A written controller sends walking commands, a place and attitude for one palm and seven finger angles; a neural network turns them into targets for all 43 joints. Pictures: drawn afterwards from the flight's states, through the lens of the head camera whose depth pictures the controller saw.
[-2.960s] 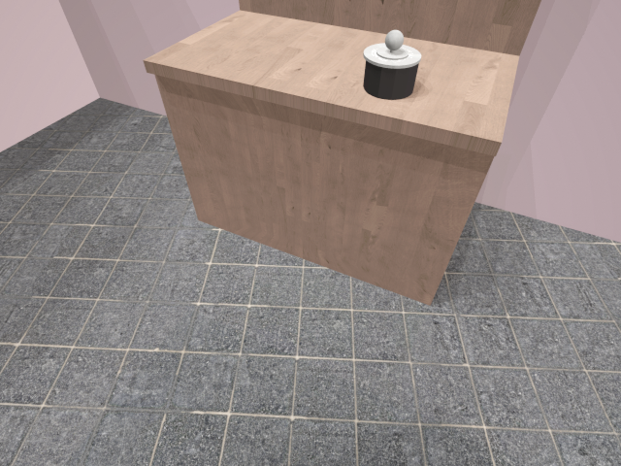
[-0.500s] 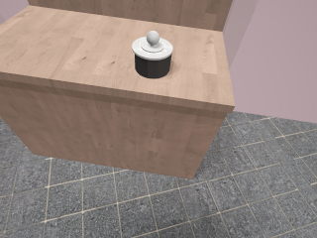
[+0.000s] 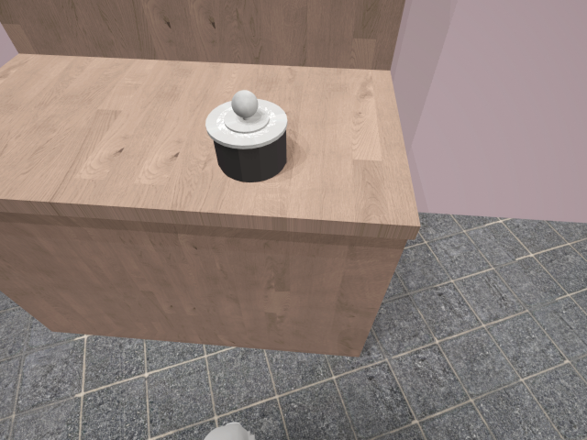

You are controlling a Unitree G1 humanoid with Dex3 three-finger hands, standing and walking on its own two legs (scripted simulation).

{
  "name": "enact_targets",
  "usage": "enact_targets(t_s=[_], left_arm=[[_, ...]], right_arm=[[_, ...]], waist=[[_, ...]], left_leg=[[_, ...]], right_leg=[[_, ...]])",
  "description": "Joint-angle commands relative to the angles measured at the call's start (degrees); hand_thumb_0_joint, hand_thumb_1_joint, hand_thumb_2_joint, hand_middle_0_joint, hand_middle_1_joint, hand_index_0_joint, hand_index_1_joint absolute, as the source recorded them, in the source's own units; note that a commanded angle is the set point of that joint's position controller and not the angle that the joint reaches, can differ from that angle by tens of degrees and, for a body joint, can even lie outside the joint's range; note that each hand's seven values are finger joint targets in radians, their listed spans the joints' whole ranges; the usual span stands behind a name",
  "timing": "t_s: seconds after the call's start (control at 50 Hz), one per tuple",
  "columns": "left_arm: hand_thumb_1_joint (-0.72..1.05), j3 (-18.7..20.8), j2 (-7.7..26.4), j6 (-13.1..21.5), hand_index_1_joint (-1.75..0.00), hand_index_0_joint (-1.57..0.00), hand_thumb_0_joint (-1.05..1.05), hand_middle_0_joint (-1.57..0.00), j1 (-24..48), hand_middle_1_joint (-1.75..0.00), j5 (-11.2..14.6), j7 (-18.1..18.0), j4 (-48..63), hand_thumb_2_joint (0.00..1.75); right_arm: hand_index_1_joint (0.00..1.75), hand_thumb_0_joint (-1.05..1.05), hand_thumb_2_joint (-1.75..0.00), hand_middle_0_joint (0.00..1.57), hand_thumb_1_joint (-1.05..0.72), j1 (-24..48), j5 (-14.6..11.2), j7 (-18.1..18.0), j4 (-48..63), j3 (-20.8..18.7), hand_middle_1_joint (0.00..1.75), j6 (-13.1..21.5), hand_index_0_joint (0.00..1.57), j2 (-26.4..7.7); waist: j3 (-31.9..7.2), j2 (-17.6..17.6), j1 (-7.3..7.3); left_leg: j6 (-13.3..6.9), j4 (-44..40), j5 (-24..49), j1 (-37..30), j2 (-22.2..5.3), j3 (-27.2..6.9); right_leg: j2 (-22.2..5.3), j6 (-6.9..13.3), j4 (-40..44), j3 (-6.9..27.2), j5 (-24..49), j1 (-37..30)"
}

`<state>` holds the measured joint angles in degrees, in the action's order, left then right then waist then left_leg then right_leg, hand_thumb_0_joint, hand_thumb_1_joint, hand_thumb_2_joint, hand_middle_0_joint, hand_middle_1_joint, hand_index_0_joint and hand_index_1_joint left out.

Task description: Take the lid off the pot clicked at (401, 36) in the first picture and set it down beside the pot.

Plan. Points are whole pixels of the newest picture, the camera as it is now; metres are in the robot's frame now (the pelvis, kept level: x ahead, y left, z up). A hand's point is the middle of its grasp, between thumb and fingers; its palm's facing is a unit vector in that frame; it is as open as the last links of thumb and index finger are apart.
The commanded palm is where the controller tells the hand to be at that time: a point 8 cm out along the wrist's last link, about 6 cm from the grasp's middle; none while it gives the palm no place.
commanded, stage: take the last steps up to it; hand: left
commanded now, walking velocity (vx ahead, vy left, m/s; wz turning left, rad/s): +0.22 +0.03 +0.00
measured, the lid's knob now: (244, 104) +0.65 +0.12 +0.11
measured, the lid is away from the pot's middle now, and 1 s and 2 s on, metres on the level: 0.00 0.00 0.00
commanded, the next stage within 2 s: come to a stop and stand still in 0.20 s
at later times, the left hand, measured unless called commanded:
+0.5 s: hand (179, 416) +0.19 +0.20 -0.17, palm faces +0.02 -0.97 -0.24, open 7.3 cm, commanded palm none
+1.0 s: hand out of the picture +0.15 +0.29 -0.18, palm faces +0.02 -0.96 -0.29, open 7.4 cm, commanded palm none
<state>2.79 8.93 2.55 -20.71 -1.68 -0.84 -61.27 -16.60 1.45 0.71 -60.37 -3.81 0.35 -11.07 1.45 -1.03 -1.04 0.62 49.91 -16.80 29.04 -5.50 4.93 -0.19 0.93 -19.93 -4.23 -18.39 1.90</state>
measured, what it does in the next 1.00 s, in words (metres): walks ahead: left foot, then right foot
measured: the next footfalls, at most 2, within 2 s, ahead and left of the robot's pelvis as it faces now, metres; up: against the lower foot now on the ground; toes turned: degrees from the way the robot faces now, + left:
left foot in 0.12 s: +0.16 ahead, +0.13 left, +0.00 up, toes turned +6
right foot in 0.46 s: +0.18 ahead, -0.07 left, +0.00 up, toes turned -5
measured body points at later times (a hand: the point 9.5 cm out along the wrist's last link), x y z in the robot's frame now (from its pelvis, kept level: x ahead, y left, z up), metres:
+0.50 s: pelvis +0.14 +0.01 -0.01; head +0.15 +0.00 +0.44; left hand +0.19 +0.25 -0.16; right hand +0.16 -0.21 -0.17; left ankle +0.13 +0.13 -0.74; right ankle +0.19 -0.10 -0.74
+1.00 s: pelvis +0.11 +0.08 -0.02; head +0.10 +0.07 +0.43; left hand +0.15 +0.34 -0.16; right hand +0.19 -0.16 -0.16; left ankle +0.12 +0.16 -0.74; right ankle +0.13 -0.04 -0.73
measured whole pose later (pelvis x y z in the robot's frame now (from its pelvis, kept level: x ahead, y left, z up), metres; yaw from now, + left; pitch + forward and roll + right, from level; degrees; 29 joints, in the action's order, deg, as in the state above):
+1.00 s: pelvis +0.11 +0.08 -0.02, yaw -1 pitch -2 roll +1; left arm 1.5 12.6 -3.6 -16.7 -1.6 -2.1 -54.8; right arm -13.6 1.8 -0.5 -50.4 -1.7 -2.0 -11.0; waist -0.4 -0.4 0.5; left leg -3.7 35.7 -19.0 15.4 2.2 5.2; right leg -1.6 0.9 -44.2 0.1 -22.2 21.4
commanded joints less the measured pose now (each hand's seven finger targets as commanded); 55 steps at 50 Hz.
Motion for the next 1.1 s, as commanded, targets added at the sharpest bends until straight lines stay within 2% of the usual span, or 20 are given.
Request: enact_targets(t_s=[0.0,0.06,0.08,0.1,0.12,0.18,0.24,0.34,0.4,0.44,0.5,0.58,0.74,0.76,0.82,0.9,0.96,1.0,1.02,1.08], left_arm=[[0.90,1.7,9.1,1.3,-0.30,-0.20,0.00,-0.20,-2.6,-0.30,0.2,-0.3,0.7,0.90],[0.90,1.6,8.6,0.9,-0.30,-0.20,0.00,-0.20,-1.8,-0.30,0.7,-0.2,0.1,0.90],[0.90,1.3,6.8,0.7,-0.30,-0.20,0.00,-0.20,-3.2,-0.30,1.0,-0.1,0.4,0.90],[0.90,0.9,3.7,0.4,-0.30,-0.20,0.00,-0.20,-6.3,-0.30,1.7,0.3,1.3,0.90],[0.90,0.7,4.2,0.3,-0.30,-0.20,0.00,-0.20,-4.3,-0.30,1.1,0.1,3.3,0.90],[0.90,1.0,3.6,0.1,-0.30,-0.20,0.00,-0.20,1.6,-0.30,0.5,0.8,3.0,0.90],[0.90,0.7,1.3,-1.5,-0.30,-0.20,0.00,-0.20,-3.0,-0.30,0.4,1.0,2.3,0.90],[0.90,-0.3,-0.4,-2.0,-0.30,-0.20,0.00,-0.20,-1.0,-0.30,0.4,0.1,3.5,0.90],[0.90,-0.3,2.3,-1.6,-0.30,-0.20,0.00,-0.20,-3.9,-0.30,0.2,-0.7,1.9,0.90],[0.90,0.1,8.8,-1.0,-0.30,-0.20,0.00,-0.20,-1.0,-0.30,0.2,-1.1,2.8,0.90],[0.90,0.8,11.1,-1.4,-0.30,-0.20,0.00,-0.20,1.7,-0.30,0.6,-1.4,3.3,0.90],[0.90,2.0,11.4,-2.2,-0.30,-0.20,0.00,-0.20,1.7,-0.30,0.1,-2.2,3.8,0.90],[0.90,2.7,12.6,-3.4,-0.30,-0.20,0.00,-0.20,7.5,-0.30,-0.3,-1.9,7.5,0.90],[0.90,1.8,14.0,-2.8,-0.30,-0.20,0.00,-0.20,7.5,-0.30,0.0,-4.1,8.3,0.90],[0.90,0.0,8.1,-5.2,-0.30,-0.20,0.00,-0.20,5.3,-0.30,1.0,-2.3,10.7,0.90],[0.90,-0.3,7.1,-5.4,-0.30,-0.20,0.00,-0.20,4.2,-0.30,0.3,-1.4,10.1,0.90],[0.90,-0.7,6.6,-4.0,-0.30,-0.20,0.00,-0.20,0.4,-0.30,0.2,-0.9,9.5,0.90],[0.90,-1.4,8.0,-2.6,-0.30,-0.20,0.00,-0.20,1.5,-0.30,0.1,-1.0,9.9,0.90],[0.90,-1.4,9.0,-2.6,-0.30,-0.20,0.00,-0.20,2.8,-0.30,0.1,-0.9,10.5,0.90],[0.90,-1.5,8.5,-2.3,-0.30,-0.20,0.00,-0.20,4.9,-0.30,0.4,-1.0,10.7,0.90]], right_arm=[[0.30,0.00,-0.90,0.20,-0.90,4.7,-0.6,0.4,5.5,0.7,0.30,2.4,0.20,-0.9],[0.30,0.00,-0.90,0.20,-0.90,-4.4,-0.2,-0.5,2.7,0.4,0.30,3.1,0.20,-2.9],[0.30,0.00,-0.90,0.20,-0.90,-11.6,0.5,-1.2,1.0,-0.4,0.30,3.5,0.20,-7.3],[0.30,0.00,-0.90,0.20,-0.90,-15.4,0.8,-1.8,0.5,-1.7,0.30,3.5,0.20,-13.6],[0.30,0.00,-0.90,0.20,-0.90,-16.0,0.0,-2.1,1.0,-1.5,0.30,2.6,0.20,-14.9],[0.30,0.00,-0.90,0.20,-0.90,-3.6,-0.2,-2.4,3.3,0.6,0.30,3.5,0.20,-5.5],[0.30,0.00,-0.90,0.20,-0.90,0.6,-0.5,-2.5,3.9,1.2,0.30,4.1,0.20,-4.6],[0.30,0.00,-0.90,0.20,-0.90,1.9,-0.3,-2.7,3.8,1.4,0.30,2.9,0.20,-4.5],[0.30,0.00,-0.90,0.20,-0.90,2.2,-0.9,-2.8,2.5,1.6,0.30,1.8,0.20,-3.7],[0.30,0.00,-0.90,0.20,-0.90,0.1,-1.7,-2.5,2.4,1.7,0.30,1.0,0.20,-1.3],[0.30,0.00,-0.90,0.20,-0.90,-0.9,-1.1,-2.6,1.5,0.8,0.30,-1.4,0.20,-1.6],[0.30,0.00,-0.90,0.20,-0.90,2.3,-1.3,-3.0,2.9,-0.1,0.30,-2.2,0.20,-2.3],[0.30,0.00,-0.90,0.20,-0.90,-0.6,-1.2,-2.1,4.3,0.0,0.30,-1.9,0.20,-1.5],[0.30,0.00,-0.90,0.20,-0.90,-2.2,-2.0,-1.8,8.0,-1.0,0.30,-0.9,0.20,-5.7],[0.30,0.00,-0.90,0.20,-0.90,3.7,0.2,-1.7,14.1,-0.8,0.30,-0.7,0.20,-9.6],[0.30,0.00,-0.90,0.20,-0.90,9.3,0.2,-1.5,15.7,0.5,0.30,-1.1,0.20,-8.2],[0.30,0.00,-0.90,0.20,-0.90,5.7,0.0,-1.8,15.2,0.9,0.30,-0.6,0.20,-7.7],[0.30,0.00,-0.90,0.20,-0.90,2.9,-0.9,-1.8,14.5,1.5,0.30,-0.4,0.20,-5.8],[0.30,0.00,-0.90,0.20,-0.90,1.2,-0.7,-1.7,13.7,1.7,0.30,-0.3,0.20,-4.8],[0.30,0.00,-0.90,0.20,-0.90,-1.6,-0.7,-1.7,12.0,1.5,0.30,-0.3,0.20,-5.9]], waist=[[4.0,9.2,1.60],[0.8,6.1,-3.02],[-4.6,-0.8,-5.34],[-9.2,-16.5,-4.87],[-8.4,-14.0,-4.92],[2.8,-4.3,-1.19],[0.5,-4.8,2.60],[0.8,-2.7,2.42],[-1.3,-1.2,3.78],[0.1,5.7,1.36],[-2.8,15.1,1.26],[-5.0,9.9,3.53],[-6.8,11.4,1.00],[-16.1,1.9,-2.80],[-4.4,-19.5,1.44],[9.4,-6.2,3.38],[4.7,-1.0,3.74],[3.8,2.7,1.14],[2.1,-2.3,-0.18],[1.2,10.3,-1.26]], left_leg=[[-0.8,-9.7,1.6,-2.3,1.7,1.8],[-2.0,-19.6,8.2,-19.6,5.1,3.2],[-4.1,-21.8,13.9,-30.7,-0.8,-4.1],[-10.5,-27.9,19.0,-39.6,-16.2,-25.1],[-14.6,-32.9,13.3,-34.7,-20.6,-32.7],[-12.5,-37.9,3.3,-18.1,-14.4,-20.5],[-11.0,-38.2,11.8,-12.6,-10.4,-9.9],[-11.0,-34.6,20.4,-11.9,-9.1,-6.5],[-5.7,-26.0,19.0,-13.9,-4.5,-3.0],[-1.0,-23.1,1.5,-11.1,1.4,-2.0],[0.9,-13.0,-7.8,-13.5,4.1,-0.4],[1.3,5.1,-16.4,-4.2,5.6,-5.1],[1.4,-11.7,-5.5,-14.3,6.0,-2.6],[2.2,-18.8,-4.1,-16.6,5.8,-0.1],[-5.8,-34.3,-4.0,-10.9,-9.3,-17.0],[-8.7,-35.3,-10.8,3.9,-6.1,-16.4],[-7.0,-30.5,-8.9,-3.7,-4.6,-14.9],[-3.5,-26.0,-8.8,-9.0,1.6,-10.1],[-3.3,-26.4,-5.9,-14.3,2.6,-10.2],[-3.4,-26.3,-5.9,-16.9,1.6,-9.5]], right_leg=[[-14.0,7.8,4.6,6.8,25.8,2.2],[-10.2,5.1,-9.7,3.2,30.5,7.0],[-6.7,3.2,-22.8,1.3,22.1,12.5],[1.1,0.7,-39.7,-2.6,-9.5,25.3],[1.5,1.6,-50.7,2.7,-18.5,28.3],[-5.2,1.2,-52.9,5.5,-5.5,31.4],[-6.0,0.0,-42.4,3.5,-3.4,23.6],[-4.6,-1.7,-22.8,1.5,1.0,15.8],[-3.7,-2.3,-6.4,1.2,14.3,7.8],[-13.1,2.2,-4.1,13.1,32.3,8.7],[-18.5,8.3,-2.0,17.2,42.8,9.7],[-20.3,13.5,-4.5,16.7,57.5,1.3],[-16.0,8.9,-2.6,13.0,27.2,10.3],[-16.4,5.9,-11.2,14.1,41.0,1.5],[-2.3,-0.6,-24.1,-0.2,-7.7,20.7],[-0.9,0.0,-33.1,4.7,-5.7,20.2],[-1.2,0.5,-14.2,4.7,-1.8,15.1],[-5.8,3.7,-3.9,14.5,-2.5,19.1],[-7.0,4.8,-3.0,15.3,-3.0,21.8],[-5.9,3.6,-2.1,14.1,-7.8,23.2]])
